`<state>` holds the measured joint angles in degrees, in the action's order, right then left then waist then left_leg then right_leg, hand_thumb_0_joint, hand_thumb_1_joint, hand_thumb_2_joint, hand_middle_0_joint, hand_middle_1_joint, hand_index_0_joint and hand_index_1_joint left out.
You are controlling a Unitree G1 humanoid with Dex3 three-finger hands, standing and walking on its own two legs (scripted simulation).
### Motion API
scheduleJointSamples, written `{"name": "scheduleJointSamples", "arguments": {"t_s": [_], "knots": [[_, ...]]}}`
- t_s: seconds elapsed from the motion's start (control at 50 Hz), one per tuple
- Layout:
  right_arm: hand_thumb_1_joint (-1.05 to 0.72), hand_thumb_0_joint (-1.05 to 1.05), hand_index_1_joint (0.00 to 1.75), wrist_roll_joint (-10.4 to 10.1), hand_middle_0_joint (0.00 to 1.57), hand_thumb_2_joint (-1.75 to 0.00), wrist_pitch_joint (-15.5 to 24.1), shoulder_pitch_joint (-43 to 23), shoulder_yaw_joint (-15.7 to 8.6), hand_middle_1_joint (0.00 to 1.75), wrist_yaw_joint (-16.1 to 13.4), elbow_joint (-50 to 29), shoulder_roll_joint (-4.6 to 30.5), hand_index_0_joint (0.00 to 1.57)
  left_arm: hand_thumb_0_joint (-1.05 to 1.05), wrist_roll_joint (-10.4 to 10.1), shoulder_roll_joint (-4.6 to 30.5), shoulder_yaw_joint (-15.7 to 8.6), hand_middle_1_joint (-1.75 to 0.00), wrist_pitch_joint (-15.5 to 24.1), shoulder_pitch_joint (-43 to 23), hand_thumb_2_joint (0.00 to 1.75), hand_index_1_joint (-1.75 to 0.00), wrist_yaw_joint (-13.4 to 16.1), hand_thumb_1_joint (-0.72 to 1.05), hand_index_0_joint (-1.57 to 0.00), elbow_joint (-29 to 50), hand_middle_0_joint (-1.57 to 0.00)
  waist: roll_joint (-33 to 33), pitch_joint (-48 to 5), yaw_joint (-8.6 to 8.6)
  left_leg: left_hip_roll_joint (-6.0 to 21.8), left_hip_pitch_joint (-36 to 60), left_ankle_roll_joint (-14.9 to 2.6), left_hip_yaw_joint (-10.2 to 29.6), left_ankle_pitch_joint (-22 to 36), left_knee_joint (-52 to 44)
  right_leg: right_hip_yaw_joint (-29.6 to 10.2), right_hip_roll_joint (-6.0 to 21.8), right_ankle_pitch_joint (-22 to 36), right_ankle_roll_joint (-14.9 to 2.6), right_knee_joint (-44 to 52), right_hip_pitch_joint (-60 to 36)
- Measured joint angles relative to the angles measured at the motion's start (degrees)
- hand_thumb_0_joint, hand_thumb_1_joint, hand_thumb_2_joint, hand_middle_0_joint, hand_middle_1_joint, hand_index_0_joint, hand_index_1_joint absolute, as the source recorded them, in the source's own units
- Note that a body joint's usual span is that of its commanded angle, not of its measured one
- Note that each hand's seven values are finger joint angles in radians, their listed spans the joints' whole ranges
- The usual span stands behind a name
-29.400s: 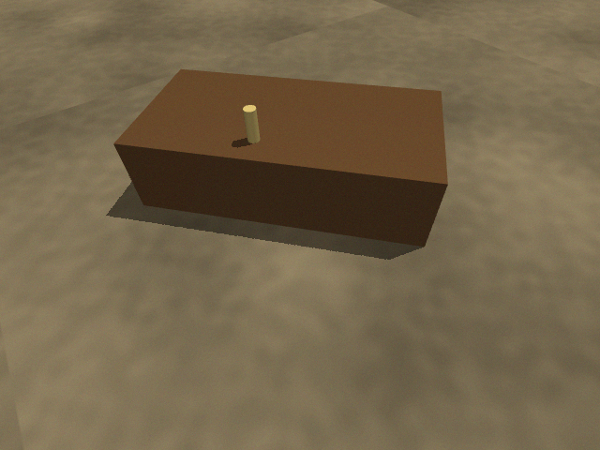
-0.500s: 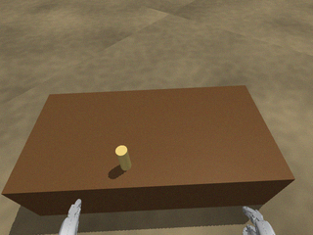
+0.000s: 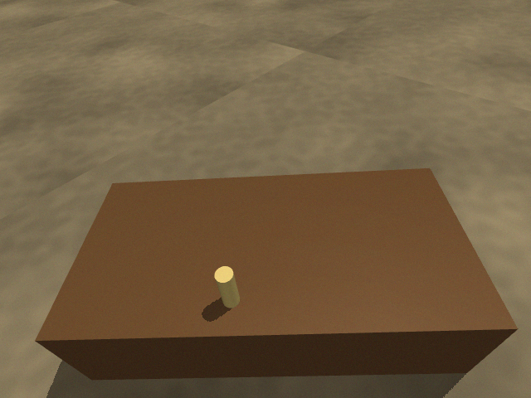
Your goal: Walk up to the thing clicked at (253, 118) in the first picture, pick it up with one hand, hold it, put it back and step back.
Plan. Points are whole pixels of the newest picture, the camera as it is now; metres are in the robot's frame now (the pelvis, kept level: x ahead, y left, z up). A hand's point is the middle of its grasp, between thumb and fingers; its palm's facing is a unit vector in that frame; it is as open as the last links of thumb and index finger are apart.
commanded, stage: home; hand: left
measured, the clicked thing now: (227, 287) +0.50 +0.16 -0.34
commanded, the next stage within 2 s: stand in 0.92 s
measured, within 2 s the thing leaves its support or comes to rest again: neither
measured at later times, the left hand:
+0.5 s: hand out of the picture +0.03 +0.25 -0.15, palm faces +0.00 -0.93 -0.37, open 17.6 cm
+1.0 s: hand out of the picture +0.06 +0.25 -0.15, palm faces +0.00 -0.93 -0.36, open 17.7 cm
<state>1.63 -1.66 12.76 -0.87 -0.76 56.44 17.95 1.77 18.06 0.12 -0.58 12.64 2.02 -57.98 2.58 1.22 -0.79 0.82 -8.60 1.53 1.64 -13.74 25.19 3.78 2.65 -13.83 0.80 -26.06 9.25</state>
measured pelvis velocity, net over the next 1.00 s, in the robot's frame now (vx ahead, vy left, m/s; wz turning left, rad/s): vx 0.00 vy -0.01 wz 0.00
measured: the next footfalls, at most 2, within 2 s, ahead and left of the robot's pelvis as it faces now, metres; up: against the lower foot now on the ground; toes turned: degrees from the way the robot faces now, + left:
none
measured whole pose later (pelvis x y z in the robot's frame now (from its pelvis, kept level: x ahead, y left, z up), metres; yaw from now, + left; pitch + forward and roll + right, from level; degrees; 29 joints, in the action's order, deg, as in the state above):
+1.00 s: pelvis +0.00 -0.01 +0.01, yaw +0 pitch -2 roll +0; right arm 0.9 -0.5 9.0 0.8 -0.4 63.8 20.0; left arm 0.8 18.6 -0.2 -0.1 6.8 0.3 -66.4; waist 1.9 2.0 -0.6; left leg 1.6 -6.5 2.1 1.7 -10.1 18.9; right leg 4.0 1.8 -10.4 0.2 -20.1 7.3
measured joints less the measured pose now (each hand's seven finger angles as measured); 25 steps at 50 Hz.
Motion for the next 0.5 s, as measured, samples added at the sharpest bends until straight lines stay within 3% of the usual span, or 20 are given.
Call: {"name": "scheduleJointSamples", "arguments": {"t_s": [0.5], "knots": [[-0.9,0.0,0.3,-0.62,0.2,-0.9,0.54,-2.3,1.41,0.3,0.14,5.97,1.48,0.2,0.0,-0.45,0.3,-0.01,-0.04,0.23,-3.59,0.03,-0.05,-1.11,-0.58,-0.05,-7.88,-0.05,-0.32,0.7,-0.16,0.53,1.88,0.4,0.29,3.42,-4.85,0.39,-0.65,3.43,-0.43,5.01,-2.01]]}}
